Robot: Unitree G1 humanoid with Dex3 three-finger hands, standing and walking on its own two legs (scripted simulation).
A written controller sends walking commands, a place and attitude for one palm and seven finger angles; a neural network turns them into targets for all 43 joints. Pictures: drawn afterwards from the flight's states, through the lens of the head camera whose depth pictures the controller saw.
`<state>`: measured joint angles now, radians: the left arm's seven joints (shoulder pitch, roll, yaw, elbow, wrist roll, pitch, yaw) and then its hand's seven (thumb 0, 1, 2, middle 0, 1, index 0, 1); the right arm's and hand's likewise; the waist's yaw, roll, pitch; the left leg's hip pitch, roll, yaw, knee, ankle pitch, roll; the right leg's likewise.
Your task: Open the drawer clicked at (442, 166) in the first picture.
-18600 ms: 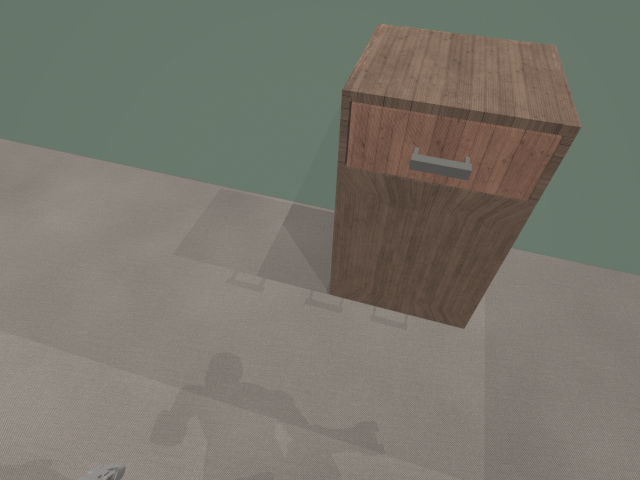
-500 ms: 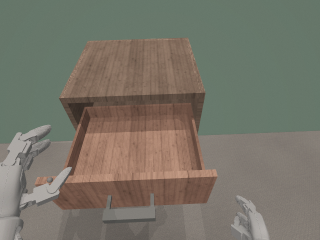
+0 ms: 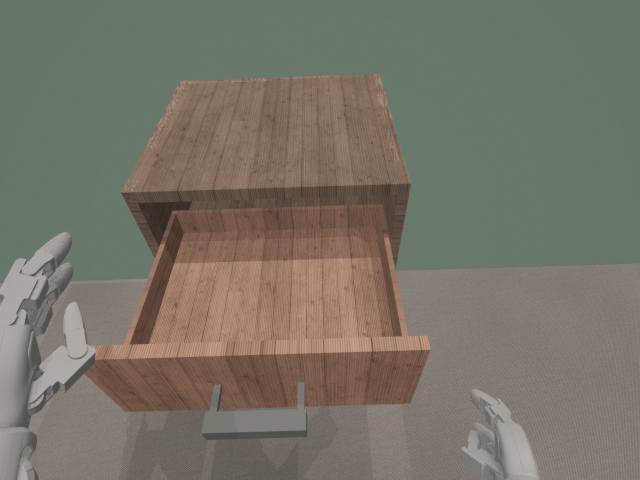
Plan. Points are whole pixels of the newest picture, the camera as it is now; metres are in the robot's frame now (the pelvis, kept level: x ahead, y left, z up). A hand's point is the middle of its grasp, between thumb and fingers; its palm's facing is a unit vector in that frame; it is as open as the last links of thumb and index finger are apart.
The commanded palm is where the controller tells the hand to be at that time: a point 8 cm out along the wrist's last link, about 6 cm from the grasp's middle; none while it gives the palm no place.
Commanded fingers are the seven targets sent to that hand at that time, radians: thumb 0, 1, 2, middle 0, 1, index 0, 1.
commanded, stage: step back with the hand held close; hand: left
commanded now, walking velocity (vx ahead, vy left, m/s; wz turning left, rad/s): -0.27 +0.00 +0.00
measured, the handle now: (257, 407) +0.23 +0.12 -0.07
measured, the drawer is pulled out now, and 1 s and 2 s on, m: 0.30 0.30 0.30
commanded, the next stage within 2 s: stop stepping back and stand still in 1.32 s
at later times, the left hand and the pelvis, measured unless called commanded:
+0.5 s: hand (49, 401) +0.14 +0.25 +0.15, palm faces +0.29 -0.81 -0.50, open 7.4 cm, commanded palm +0.08 +0.30 +0.17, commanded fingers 0.00 0.90 0.90 -0.20 -0.30 -0.20 -0.30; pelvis -0.05 +0.02 -0.01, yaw -1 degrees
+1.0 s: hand (25, 459) +0.10 +0.24 +0.15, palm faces +0.28 -0.84 -0.47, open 7.4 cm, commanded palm +0.03 +0.29 +0.17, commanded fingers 0.00 0.90 0.90 -0.20 -0.30 -0.20 -0.30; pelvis -0.11 +0.01 -0.01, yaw -3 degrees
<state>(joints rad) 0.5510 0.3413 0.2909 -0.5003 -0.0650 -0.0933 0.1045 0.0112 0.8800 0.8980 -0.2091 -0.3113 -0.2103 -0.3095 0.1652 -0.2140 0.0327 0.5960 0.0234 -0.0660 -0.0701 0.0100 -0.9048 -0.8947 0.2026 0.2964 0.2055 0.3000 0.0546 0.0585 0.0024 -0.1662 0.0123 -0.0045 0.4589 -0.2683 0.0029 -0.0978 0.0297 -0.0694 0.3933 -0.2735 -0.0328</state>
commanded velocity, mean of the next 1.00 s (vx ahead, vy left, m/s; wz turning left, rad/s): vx -0.31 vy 0.00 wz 0.01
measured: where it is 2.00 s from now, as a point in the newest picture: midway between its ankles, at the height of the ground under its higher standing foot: outside the picture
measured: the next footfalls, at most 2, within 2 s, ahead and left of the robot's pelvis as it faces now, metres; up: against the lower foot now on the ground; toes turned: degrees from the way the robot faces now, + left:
right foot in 1.00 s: -0.16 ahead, -0.10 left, +0.00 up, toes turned -3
left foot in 1.40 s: -0.21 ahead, +0.10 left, +0.00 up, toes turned +2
